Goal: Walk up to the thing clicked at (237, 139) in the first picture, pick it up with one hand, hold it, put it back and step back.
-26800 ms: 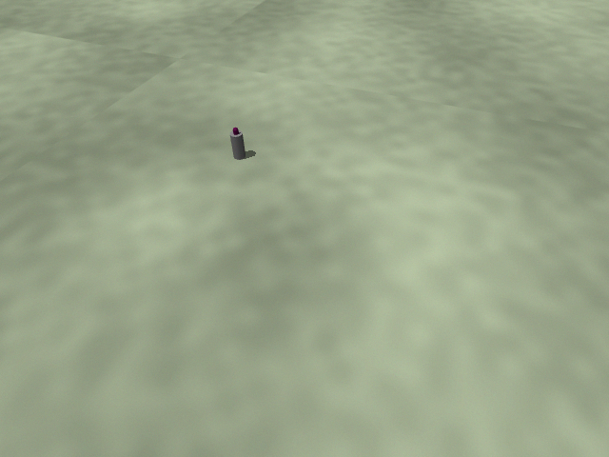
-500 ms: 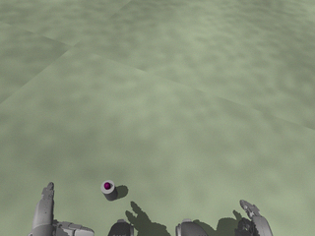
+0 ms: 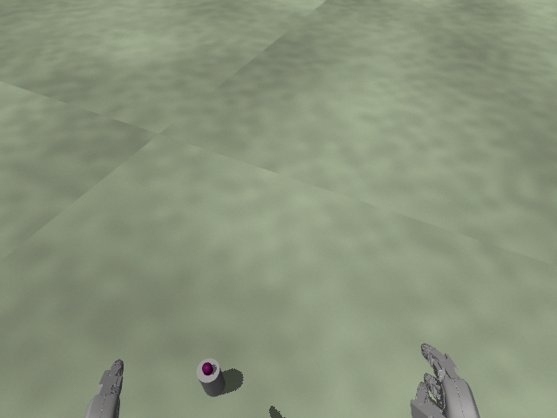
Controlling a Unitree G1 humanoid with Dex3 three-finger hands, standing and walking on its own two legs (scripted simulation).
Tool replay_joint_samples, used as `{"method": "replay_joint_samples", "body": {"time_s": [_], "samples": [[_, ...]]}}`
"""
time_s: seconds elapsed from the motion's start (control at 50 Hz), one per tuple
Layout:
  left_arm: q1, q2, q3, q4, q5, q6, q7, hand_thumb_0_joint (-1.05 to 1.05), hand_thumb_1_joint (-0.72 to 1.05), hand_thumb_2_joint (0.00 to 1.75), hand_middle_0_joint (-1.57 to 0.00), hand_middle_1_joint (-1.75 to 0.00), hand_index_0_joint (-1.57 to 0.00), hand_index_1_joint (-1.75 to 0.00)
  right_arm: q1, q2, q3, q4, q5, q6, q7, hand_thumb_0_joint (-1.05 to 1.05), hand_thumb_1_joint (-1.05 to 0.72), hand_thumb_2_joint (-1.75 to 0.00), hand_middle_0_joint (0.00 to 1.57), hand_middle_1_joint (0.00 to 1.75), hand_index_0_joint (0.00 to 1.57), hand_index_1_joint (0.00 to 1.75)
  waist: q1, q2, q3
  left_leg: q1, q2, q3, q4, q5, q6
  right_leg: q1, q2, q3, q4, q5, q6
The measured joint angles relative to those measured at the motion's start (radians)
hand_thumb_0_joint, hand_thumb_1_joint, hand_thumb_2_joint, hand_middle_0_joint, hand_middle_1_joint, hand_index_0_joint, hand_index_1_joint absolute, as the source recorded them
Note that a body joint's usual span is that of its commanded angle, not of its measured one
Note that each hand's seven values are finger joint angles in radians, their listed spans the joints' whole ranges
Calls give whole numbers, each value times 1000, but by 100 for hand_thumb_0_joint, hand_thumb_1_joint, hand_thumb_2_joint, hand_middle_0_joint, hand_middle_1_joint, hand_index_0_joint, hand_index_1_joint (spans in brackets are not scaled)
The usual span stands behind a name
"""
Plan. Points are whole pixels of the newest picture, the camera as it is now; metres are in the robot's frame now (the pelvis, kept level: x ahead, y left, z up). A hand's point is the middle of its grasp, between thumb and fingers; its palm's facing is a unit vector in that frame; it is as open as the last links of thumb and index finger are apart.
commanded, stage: home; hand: left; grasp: from the side
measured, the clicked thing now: (210, 376) +0.40 +0.21 -0.63
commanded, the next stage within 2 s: stand in 1.46 s
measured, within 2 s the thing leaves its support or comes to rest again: neither
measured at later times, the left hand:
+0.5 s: hand out of the picture +0.16 +0.17 -0.05, palm faces +0.10 -0.95 -0.29, open 17.4 cm
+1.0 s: hand out of the picture +0.16 +0.17 -0.05, palm faces +0.10 -0.95 -0.28, open 17.4 cm
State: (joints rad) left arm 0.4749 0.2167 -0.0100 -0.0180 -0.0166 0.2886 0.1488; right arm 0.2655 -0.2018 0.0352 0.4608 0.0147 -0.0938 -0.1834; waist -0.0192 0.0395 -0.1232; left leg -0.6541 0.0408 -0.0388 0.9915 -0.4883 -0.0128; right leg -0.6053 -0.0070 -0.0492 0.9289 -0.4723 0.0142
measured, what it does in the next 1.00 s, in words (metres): stands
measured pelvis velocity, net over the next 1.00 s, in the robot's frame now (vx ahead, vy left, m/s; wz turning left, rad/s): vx -0.01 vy -0.01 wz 0.00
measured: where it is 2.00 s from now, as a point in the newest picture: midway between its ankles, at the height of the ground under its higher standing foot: outside the picture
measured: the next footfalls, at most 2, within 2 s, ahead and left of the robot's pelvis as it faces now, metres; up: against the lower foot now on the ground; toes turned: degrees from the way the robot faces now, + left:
none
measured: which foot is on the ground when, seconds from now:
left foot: down 0.00-1.00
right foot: down 0.00-1.00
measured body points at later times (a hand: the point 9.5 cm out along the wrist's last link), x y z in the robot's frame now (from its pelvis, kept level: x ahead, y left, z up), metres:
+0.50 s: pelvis +0.00 -0.01 +0.00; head +0.02 -0.02 +0.45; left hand +0.16 +0.22 -0.03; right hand +0.16 -0.26 -0.07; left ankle +0.01 +0.12 -0.68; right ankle +0.00 -0.13 -0.68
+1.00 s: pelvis -0.01 -0.01 +0.01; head +0.01 -0.01 +0.46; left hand +0.15 +0.22 -0.03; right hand +0.16 -0.25 -0.07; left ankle +0.01 +0.12 -0.68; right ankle +0.00 -0.13 -0.68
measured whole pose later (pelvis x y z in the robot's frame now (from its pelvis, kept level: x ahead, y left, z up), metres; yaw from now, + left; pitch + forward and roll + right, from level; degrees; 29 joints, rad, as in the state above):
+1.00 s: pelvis -0.01 -0.01 +0.01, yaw +0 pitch +7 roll -2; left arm 0.45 0.21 -0.01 0.02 -0.02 0.27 0.13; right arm 0.27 -0.21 0.03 0.51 0.01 -0.12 -0.18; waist -0.02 0.04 -0.11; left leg -0.61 0.04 -0.04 0.95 -0.46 -0.02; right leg -0.57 0.00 -0.05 0.90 -0.45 0.00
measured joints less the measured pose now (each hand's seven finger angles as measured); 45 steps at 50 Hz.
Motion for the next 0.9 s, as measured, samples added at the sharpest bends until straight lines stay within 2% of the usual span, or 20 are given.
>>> {"method": "replay_joint_samples", "body": {"time_s": [0.42, 0.9], "samples": [[-15, -10, 0, 27, -4, -8, -17, -1, -54, 6, -6, -5, -6, -6, 17, -10, -8, 38, 0, -6, 6, 1, -90, -90, 21, 30, 21, 30, -10, 2, 10, 33, 7, -4, -35, 17, -15, 24, 7, -4, -18, 6, -15], [-22, -12, 2, 36, -2, -16, -22, -1, -53, 7, -6, -6, -6, -6, 4, -5, -4, 43, -2, -26, 1, 1, -90, -90, 21, 30, 21, 30, -2, -3, 17, 41, 4, 0, -45, 33, -12, 31, 4, 0, -26, 23, -13]]}}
